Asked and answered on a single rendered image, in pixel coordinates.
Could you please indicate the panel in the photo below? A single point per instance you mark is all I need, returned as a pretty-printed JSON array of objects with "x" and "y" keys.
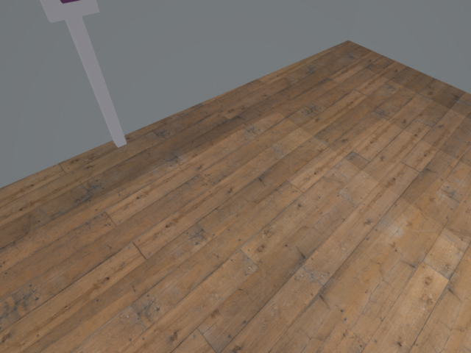
[{"x": 72, "y": 13}]

